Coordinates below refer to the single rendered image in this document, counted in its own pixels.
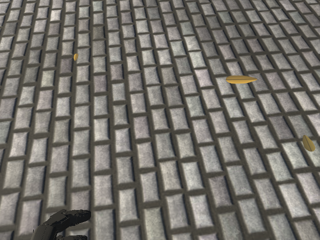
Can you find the robot left hand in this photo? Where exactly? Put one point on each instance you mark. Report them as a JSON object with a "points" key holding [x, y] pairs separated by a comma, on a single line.
{"points": [[60, 221]]}

